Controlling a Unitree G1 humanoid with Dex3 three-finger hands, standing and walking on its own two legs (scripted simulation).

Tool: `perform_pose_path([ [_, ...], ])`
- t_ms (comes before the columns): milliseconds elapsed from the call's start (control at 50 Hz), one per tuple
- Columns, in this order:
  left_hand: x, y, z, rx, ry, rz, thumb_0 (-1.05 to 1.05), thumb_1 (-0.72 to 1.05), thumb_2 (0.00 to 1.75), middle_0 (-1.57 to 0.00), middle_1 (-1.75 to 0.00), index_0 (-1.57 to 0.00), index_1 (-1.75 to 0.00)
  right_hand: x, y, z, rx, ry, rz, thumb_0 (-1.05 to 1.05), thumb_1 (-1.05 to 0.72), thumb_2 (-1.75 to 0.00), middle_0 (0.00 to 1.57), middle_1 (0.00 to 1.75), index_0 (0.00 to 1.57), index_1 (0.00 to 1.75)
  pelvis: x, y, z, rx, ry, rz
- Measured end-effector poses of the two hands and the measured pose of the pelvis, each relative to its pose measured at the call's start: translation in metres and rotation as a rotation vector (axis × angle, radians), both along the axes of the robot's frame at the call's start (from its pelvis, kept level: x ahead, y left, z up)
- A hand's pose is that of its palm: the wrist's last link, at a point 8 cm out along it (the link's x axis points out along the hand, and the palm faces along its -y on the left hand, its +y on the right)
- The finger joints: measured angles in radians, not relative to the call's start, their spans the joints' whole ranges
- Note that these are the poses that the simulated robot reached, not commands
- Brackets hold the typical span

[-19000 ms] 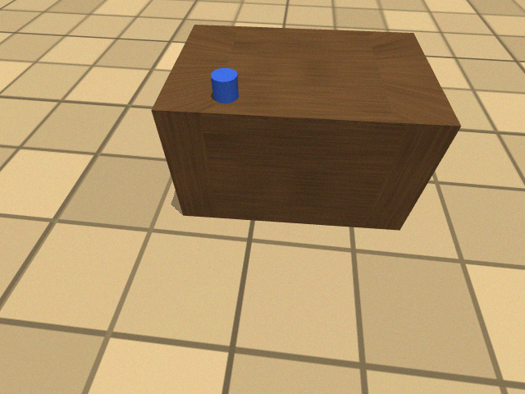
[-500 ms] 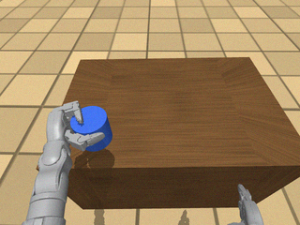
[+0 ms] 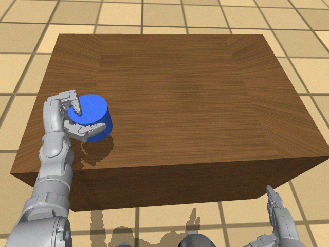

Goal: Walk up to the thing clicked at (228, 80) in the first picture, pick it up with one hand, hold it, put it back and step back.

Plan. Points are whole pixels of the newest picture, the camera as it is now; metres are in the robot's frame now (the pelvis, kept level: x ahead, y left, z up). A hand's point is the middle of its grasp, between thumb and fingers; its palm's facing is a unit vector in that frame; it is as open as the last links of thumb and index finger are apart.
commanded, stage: crouch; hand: left
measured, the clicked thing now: (92, 118) +0.43 +0.16 +0.03
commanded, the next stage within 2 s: lower in 0.20 s
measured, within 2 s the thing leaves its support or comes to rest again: rests again in 1.38 s
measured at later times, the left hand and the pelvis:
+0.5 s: hand (87, 113) +0.45 +0.18 +0.02, palm faces +0.15 -0.99 +0.01, open 7.3 cm; pelvis -0.01 +0.00 -0.03, yaw +0 degrees
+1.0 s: hand (91, 121) +0.46 +0.18 -0.03, palm faces +0.16 -0.99 +0.00, open 7.5 cm; pelvis -0.01 +0.00 -0.06, yaw +0 degrees
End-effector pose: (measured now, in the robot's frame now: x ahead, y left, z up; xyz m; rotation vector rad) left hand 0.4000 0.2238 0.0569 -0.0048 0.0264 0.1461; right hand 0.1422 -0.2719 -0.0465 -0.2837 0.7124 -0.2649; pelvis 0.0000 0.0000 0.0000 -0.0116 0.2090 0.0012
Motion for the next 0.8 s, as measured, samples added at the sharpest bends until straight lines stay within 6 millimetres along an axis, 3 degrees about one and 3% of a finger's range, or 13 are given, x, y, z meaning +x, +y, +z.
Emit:
perform_pose_path([
  [380, 0.022, 0.002, -0.022, 0.0, -0.005, 0.0, 0.02, -0.6, 0.92, -0.59, -1.06, -1.43, -1.5, -0.004, 0.013, 0.001, 0.002, -0.028, 0.053, -0.01, 0.49, -0.06, 0.06, 0.05, 0.05, 0.05, -0.004, -0.001, -0.019, -0.008, 0.071, 0.005],
  [800, 0.031, 0.005, -0.075, 0.002, -0.002, 0.013, 0.02, -0.59, 0.92, -0.58, -1.05, -1.39, -1.47, -0.007, 0.015, -0.002, -0.058, -0.032, 0.097, -0.01, 0.48, -0.07, 0.06, 0.05, 0.05, 0.05, -0.009, -0.001, -0.047, -0.021, 0.153, 0.007],
])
